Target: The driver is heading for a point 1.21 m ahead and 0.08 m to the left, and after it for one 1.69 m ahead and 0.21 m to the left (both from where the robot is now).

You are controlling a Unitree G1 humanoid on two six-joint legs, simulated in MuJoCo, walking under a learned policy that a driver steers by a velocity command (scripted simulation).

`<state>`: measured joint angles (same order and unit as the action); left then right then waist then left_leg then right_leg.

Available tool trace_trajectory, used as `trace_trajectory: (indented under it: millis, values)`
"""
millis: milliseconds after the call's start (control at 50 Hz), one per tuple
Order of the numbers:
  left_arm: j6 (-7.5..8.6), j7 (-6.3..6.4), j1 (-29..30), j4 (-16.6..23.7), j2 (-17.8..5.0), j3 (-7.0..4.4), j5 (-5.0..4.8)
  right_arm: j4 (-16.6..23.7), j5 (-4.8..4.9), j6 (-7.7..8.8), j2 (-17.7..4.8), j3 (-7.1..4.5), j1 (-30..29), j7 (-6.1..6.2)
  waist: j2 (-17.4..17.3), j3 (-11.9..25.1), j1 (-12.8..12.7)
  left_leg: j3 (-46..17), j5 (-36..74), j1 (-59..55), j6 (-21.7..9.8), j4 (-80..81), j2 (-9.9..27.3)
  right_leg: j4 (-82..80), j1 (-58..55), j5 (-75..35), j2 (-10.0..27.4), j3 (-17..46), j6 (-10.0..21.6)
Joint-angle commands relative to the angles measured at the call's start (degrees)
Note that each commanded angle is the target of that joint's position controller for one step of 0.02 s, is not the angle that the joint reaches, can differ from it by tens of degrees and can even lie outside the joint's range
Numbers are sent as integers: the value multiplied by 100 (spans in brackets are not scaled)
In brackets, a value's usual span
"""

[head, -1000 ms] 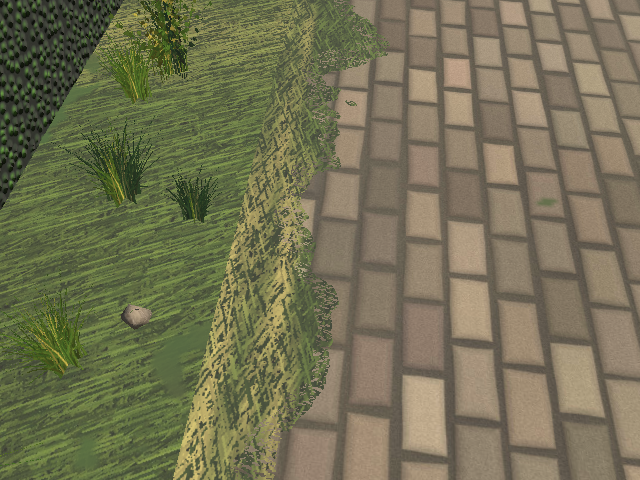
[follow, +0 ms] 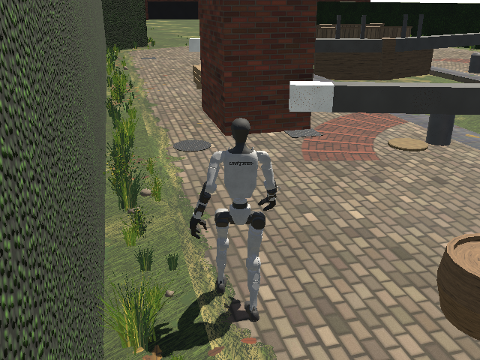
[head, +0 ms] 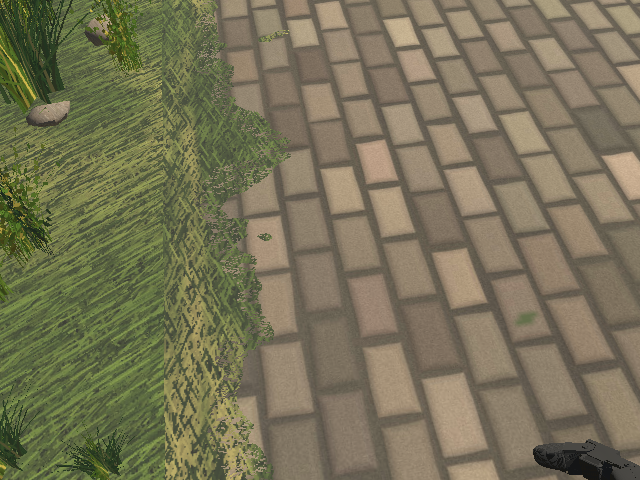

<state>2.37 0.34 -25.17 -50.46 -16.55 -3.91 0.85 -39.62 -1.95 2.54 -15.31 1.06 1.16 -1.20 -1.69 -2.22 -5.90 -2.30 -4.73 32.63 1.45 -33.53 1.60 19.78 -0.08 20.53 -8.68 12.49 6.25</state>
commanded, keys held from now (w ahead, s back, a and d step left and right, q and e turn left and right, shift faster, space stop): w+e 0.20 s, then w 0.08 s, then w+q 0.72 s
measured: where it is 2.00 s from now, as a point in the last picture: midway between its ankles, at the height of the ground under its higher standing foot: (335, 229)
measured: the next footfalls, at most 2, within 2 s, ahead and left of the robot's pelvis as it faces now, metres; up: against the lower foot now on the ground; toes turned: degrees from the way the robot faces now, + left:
left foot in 0.04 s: +0.20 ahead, +0.12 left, +0.00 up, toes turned -4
right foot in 0.54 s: +0.39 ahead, -0.13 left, +0.00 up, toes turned -10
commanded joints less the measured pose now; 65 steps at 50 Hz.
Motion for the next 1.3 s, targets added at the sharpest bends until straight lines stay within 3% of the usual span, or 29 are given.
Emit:
trace_trajectory:
  millis: [20,40,60,80,100,120,160,240,340,380,440,480,520,540,560,580,600,660,760,860,940,1000,1040,1060,1080,1100,1140,1200,1300]
  values:
    - [98,10,355,399,-1073,-239,11,112,40,188,-901,-299,860,112,532,572,814,108,-319,-1992,-272,661,-359,1123,527,-4380,1206,909,176]
    - [155,-58,401,446,-926,-196,-62,-31,-33,265,-1153,-388,1657,197,176,1122,1196,-335,-500,-3271,-486,858,183,2304,1066,-3784,852,602,35]
    - [206,-58,116,640,-347,-49,-206,-6,-182,264,-1579,-510,2353,298,-711,1948,1275,-2132,-1504,-4728,-844,1043,1822,3970,2219,-1205,361,-76,-120]
    - [158,-58,-273,792,-431,-36,-143,-17,-98,143,-1749,-589,2063,278,-1722,2256,862,-4347,-1845,-4952,-1385,1688,2509,4884,3364,1189,-11,-520,-169]
    - [40,-13,-99,560,-749,-79,23,81,-60,86,-1159,-508,1627,246,-546,1286,739,-3736,-2507,-4137,-1341,1699,2288,5304,3750,688,547,-513,-162]
    - [9,-80,305,573,-735,-82,72,112,-14,88,-731,-406,1367,219,9,653,768,-2812,-2219,-3393,-1229,1820,1949,5157,3669,215,712,-606,-197]
    - [-79,-192,547,658,-552,-71,126,-14,-15,141,-546,-349,1310,213,-282,171,621,-1554,-991,-2635,-1013,2097,1478,4763,3463,-79,1012,-725,-279]
    - [-206,-327,821,826,-343,-5,148,-277,80,356,-592,-402,1671,112,-389,148,562,-646,471,-2519,-1119,2327,1358,4600,3595,-496,1067,-774,-358]
    - [-130,-382,1734,1130,-113,145,164,-602,99,366,-543,-397,1960,35,-367,-35,631,139,1012,-2516,-1121,2490,993,3008,3652,-1368,992,-984,-469]
    - [-90,-413,2203,1245,-14,241,178,-723,158,327,-613,-410,2083,21,-403,-65,714,216,1138,-2416,-1106,2479,861,2141,3206,-1602,1061,-1461,-486]
    - [-23,-361,2555,1344,-72,276,125,-926,122,264,-833,-473,2453,28,-395,-76,838,-76,1621,-2714,-1117,2208,1077,1566,2821,-1397,983,-1593,-444]
    - [50,-280,2362,1302,-192,246,124,-1017,99,210,-954,-513,2496,52,-410,-3,701,-243,2069,-2943,-1060,1792,1171,1213,2415,-1050,868,-1572,-340]
    - [186,-150,1113,870,-466,117,240,-1074,164,182,-834,-477,2517,57,-66,697,140,50,2389,-2567,-872,204,758,569,548,-1219,826,-1470,-122]
    - [232,-50,130,746,-923,-6,370,-825,203,212,-537,-388,2390,44,569,1500,-268,275,645,-1552,-734,-1365,430,411,-866,-547,2170,-111,158]
    - [162,14,19,749,-1474,-140,335,-645,306,184,92,-266,2974,60,1736,2060,18,514,-2694,200,-571,-2996,-391,-132,-1932,-408,3636,2076,724]
    - [101,17,210,769,-1072,-97,146,-806,162,76,-626,-459,2663,130,859,1590,-59,-16,-2490,554,-637,-3505,-152,-295,-1268,36,3416,2051,751]
    - [123,7,675,782,-637,34,108,-752,162,63,-591,-496,2334,95,701,757,179,-126,-1979,630,-666,-3445,66,-458,-572,-156,3070,1181,591]
    - [255,7,1105,705,-106,159,56,-874,53,-95,-347,-517,2305,-9,777,104,597,-29,-1304,108,-508,-3072,319,-928,578,-1346,2383,-352,147]
    - [437,28,761,447,-214,69,8,-593,-9,-242,-137,-531,1617,-148,617,-38,681,66,-526,677,-343,-2927,403,-1167,520,-2373,2413,-1220,293]
    - [411,36,533,244,-270,40,34,-209,3,-221,13,-419,558,-272,627,-267,507,414,424,530,-349,-1363,349,-1157,503,-2590,2242,-2037,205]
    - [337,79,213,63,-502,-30,42,59,-42,-221,-90,-401,0,-325,558,-371,373,818,64,256,-635,-540,195,-909,-54,-3242,2452,-2336,112]
    - [217,122,180,-12,-736,-83,64,58,-68,-225,-232,-470,256,-264,681,-61,558,1146,-802,-426,-975,-286,-291,198,-516,-5575,2481,-2633,-4]
    - [94,122,230,10,-881,-113,48,-309,-98,-139,-454,-617,1530,-164,513,716,1138,1119,-903,-2017,-1285,278,-727,2255,-173,-5680,2367,-2798,-127]
    - [92,106,199,168,-716,-60,67,-543,-155,-113,-944,-790,2402,-62,-29,1316,1466,-59,-1463,-3480,-1564,556,38,3952,1026,-3874,2195,-2811,-319]
    - [148,-7,179,648,-149,39,-20,-406,-11,-164,-1639,-959,2102,-11,-1589,1768,1044,-3418,-1568,-5094,-2461,1272,1669,6170,3660,905,859,-2429,-721]
    - [217,-30,842,794,-606,-21,49,-311,102,-232,-1579,-952,2275,14,-445,1800,1371,-3833,-957,-5061,-2501,1739,1799,6469,4313,766,900,-1214,-691]
    - [335,-36,1015,799,-400,52,-32,-462,137,-198,-998,-793,1822,97,246,495,911,-2340,374,-3569,-2116,1742,1442,5587,4165,-111,1438,-1103,-603]
    - [64,-38,708,721,-330,57,208,-397,186,-40,-677,-667,1426,89,152,318,442,-1520,1553,-2432,-1877,1902,849,4814,3223,-131,1567,-1069,-738]
    - [-93,-122,1449,981,-206,89,190,-533,180,71,-828,-695,1840,67,32,117,587,-1236,971,-2344,-1717,2263,506,3549,3666,-1047,1536,-1251,-933]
